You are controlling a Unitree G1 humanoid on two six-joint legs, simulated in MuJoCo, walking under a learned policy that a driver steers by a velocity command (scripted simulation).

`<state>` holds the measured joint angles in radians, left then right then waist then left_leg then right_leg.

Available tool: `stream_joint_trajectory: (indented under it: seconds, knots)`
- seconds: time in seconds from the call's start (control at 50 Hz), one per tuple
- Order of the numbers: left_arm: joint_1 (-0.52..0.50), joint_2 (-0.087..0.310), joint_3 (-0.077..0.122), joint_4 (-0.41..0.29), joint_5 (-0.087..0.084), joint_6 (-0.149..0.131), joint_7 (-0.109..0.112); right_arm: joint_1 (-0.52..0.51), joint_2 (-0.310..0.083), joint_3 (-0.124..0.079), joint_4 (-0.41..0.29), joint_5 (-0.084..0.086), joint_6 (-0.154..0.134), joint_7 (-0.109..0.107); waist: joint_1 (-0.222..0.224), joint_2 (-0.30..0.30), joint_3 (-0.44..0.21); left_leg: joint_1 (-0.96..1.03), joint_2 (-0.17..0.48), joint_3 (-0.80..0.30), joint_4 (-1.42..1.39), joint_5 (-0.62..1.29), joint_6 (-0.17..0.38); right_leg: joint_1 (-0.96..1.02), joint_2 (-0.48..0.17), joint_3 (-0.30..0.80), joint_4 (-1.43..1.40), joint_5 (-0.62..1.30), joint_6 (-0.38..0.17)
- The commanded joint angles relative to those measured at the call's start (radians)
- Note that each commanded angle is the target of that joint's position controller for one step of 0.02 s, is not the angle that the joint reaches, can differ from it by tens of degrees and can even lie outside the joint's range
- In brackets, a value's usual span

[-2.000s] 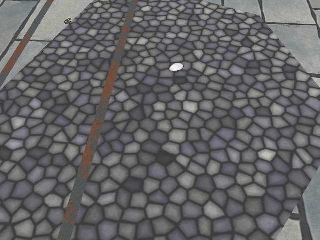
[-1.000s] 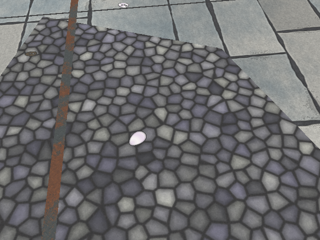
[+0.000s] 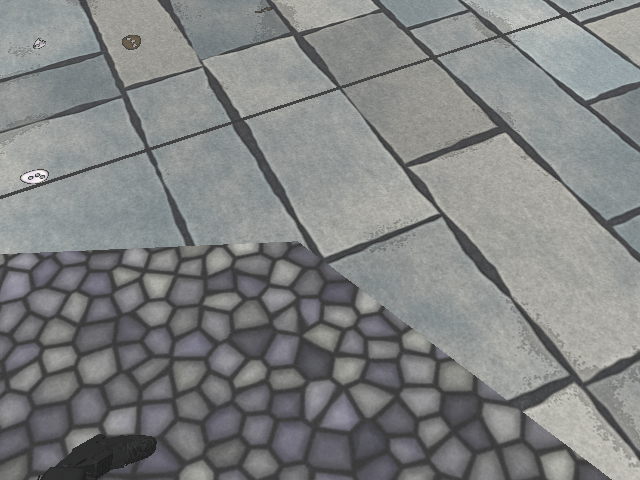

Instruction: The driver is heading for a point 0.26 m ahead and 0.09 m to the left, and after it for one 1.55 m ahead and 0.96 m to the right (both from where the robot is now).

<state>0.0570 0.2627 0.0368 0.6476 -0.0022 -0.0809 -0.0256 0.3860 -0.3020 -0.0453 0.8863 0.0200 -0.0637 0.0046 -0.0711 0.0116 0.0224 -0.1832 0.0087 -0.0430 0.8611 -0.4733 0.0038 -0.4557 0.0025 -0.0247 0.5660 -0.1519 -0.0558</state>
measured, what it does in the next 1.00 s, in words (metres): walks ahead, turning right: left foot, then right foot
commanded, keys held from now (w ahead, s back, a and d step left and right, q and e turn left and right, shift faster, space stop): w+q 0.08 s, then w+e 0.92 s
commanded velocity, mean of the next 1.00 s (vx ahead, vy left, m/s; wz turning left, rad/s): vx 0.50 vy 0.00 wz -0.35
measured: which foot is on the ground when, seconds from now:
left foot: up 0.00-0.44, down 0.46-0.96, up 0.98-1.00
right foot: down 0.00-0.46, up 0.48-0.94, down 0.96-1.00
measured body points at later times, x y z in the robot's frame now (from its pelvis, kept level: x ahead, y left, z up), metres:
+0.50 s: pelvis +0.27 +0.03 +0.00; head +0.31 +0.03 +0.45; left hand +0.26 +0.31 -0.13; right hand +0.48 -0.22 -0.08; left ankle +0.38 +0.14 -0.73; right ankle +0.09 -0.09 -0.69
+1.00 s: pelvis +0.50 -0.07 -0.01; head +0.53 -0.10 +0.44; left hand +0.79 +0.10 -0.09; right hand +0.43 -0.36 -0.15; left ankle +0.39 +0.14 -0.68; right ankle +0.57 -0.18 -0.73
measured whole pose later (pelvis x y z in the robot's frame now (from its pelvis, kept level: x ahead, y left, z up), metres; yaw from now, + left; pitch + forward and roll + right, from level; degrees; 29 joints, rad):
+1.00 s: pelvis +0.50 -0.07 -0.01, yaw -23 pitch +1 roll +2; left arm 0.10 0.30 0.08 0.66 -0.03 -0.01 -0.04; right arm 0.26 -0.31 -0.08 0.89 0.01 -0.05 -0.01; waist -0.04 -0.01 0.07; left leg -0.08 0.12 0.17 0.81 -0.48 -0.06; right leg -0.51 -0.01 -0.04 0.67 -0.17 -0.10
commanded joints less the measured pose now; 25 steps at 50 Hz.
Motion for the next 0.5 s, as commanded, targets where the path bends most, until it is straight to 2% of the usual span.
stream_joint_trajectory:
  seconds: [0.02,0.04,0.06,0.08,0.1,0.14,0.2,0.24,0.28,0.34,0.38,0.4,0.42,0.44,0.46,0.48,0.5]
  knots:
    - [0.29,0.159,0.054,0.023,-0.002,0.004,0.01,-0.07,-0.136,-0.022,-0.112,0.027,-0.042,0.006,0.164,-0.139,-0.159,-0.603,0.059,-0.054,0.401,0.026,0.028,0.615,-0.344,0.495,-0.273,-0.168,-0.195]
    - [0.228,0.129,0.043,0.024,0.004,0.001,0.006,-0.1,-0.122,-0.023,-0.114,0.015,-0.036,0.004,0.132,-0.093,-0.086,-0.569,0.091,-0.041,0.346,0.098,0.023,0.486,-0.3,0.397,-0.313,-0.105,-0.174]
    - [0.185,0.102,0.036,0.024,0.01,-0.008,0.003,-0.094,-0.114,-0.029,-0.108,0.005,-0.022,0.0,0.099,-0.108,-0.051,-0.518,0.117,-0.05,0.297,0.152,0.018,0.399,-0.267,0.321,-0.35,-0.044,-0.156]
    - [0.161,0.098,0.037,0.03,0.013,-0.017,0.001,-0.068,-0.093,-0.027,-0.099,0.006,-0.007,0.0,0.074,-0.124,-0.039,-0.463,0.125,-0.055,0.283,0.19,0.011,0.337,-0.251,0.268,-0.384,-0.005,-0.149]
    - [0.162,0.102,0.039,0.043,0.012,-0.026,-0.002,-0.063,-0.073,-0.024,-0.098,0.0,0.002,-0.002,0.062,-0.114,-0.034,-0.437,0.128,-0.045,0.266,0.212,0.005,0.296,-0.24,0.247,-0.407,0.048,-0.16]
    - [0.177,0.123,0.045,0.068,0.007,-0.034,-0.001,-0.096,-0.059,-0.023,-0.115,-0.015,0.007,-0.005,0.046,-0.081,-0.013,-0.464,0.135,-0.03,0.201,0.273,-0.009,0.278,-0.23,0.213,-0.432,0.142,-0.183]
    - [0.218,0.144,0.051,0.097,-0.004,-0.024,0.011,-0.212,-0.043,-0.016,-0.152,-0.027,-0.005,-0.002,0.07,-0.053,0.014,-0.512,0.129,-0.016,0.002,0.42,-0.028,0.309,-0.204,0.169,-0.439,0.226,-0.182]
    - [0.254,0.16,0.056,0.116,-0.01,-0.015,0.019,-0.295,-0.026,-0.008,-0.172,-0.023,-0.016,0.007,0.098,-0.053,0.027,-0.474,0.102,-0.002,-0.147,0.517,-0.034,0.306,-0.178,0.14,-0.436,0.213,-0.163]
    - [0.305,0.178,0.061,0.14,-0.017,-0.007,0.026,-0.37,-0.022,-0.004,-0.192,-0.017,-0.024,0.017,0.125,-0.051,0.035,-0.434,0.073,0.01,-0.243,0.568,-0.039,0.317,-0.18,0.144,-0.426,0.182,-0.156]
    - [0.359,0.18,0.063,0.17,-0.024,0.007,0.033,-0.45,-0.038,-0.005,-0.221,-0.009,-0.036,0.031,0.142,-0.064,0.045,-0.414,0.051,-0.007,-0.33,0.552,-0.028,0.381,-0.211,0.19,-0.371,0.154,-0.147]
    - [0.363,0.188,0.067,0.181,-0.024,0.017,0.04,-0.446,-0.066,-0.013,-0.225,-0.008,-0.045,0.037,0.122,-0.084,0.036,-0.368,0.041,-0.018,-0.376,0.498,-0.01,0.421,-0.233,0.228,-0.322,0.16,-0.128]
    - [0.362,0.194,0.07,0.184,-0.022,0.022,0.042,-0.424,-0.08,-0.018,-0.22,-0.008,-0.05,0.037,0.107,-0.098,0.024,-0.321,0.033,-0.011,-0.385,0.458,0.001,0.431,-0.237,0.243,-0.29,0.189,-0.12]
    - [0.351,0.196,0.071,0.184,-0.021,0.028,0.044,-0.365,-0.097,-0.027,-0.205,-0.008,-0.054,0.034,0.071,-0.107,-0.006,-0.224,0.019,0.007,-0.41,0.43,0.018,0.424,-0.222,0.239,-0.229,0.259,-0.105]
    - [0.348,0.175,0.063,0.18,-0.016,0.029,0.043,-0.241,-0.137,-0.049,-0.17,-0.013,-0.056,0.025,0.014,-0.095,-0.089,-0.032,0.02,0.017,-0.42,0.43,0.048,0.382,-0.166,0.206,-0.088,0.327,-0.078]
    - [0.332,0.12,0.042,0.148,0.001,0.028,0.043,-0.068,-0.201,-0.068,-0.147,-0.03,-0.057,0.014,-0.057,-0.017,-0.248,0.262,0.176,-0.126,-0.365,0.444,0.11,0.214,-0.097,0.16,0.194,0.162,-0.041]
    - [0.463,0.01,0.011,0.122,-0.014,0.013,0.041,-0.004,-0.269,-0.087,-0.126,-0.033,-0.041,0.013,-0.007,0.267,-0.395,0.604,0.414,-0.546,-0.443,0.242,0.25,-0.169,0.047,0.069,0.542,-0.354,0.027]
    - [0.438,0.101,0.031,0.136,-0.034,0.004,0.04,-0.006,-0.173,-0.062,-0.135,-0.025,-0.036,0.014,-0.031,0.229,-0.379,0.569,0.409,-0.657,-0.527,0.088,0.248,-0.272,0.006,0.175,0.686,-0.439,0.029]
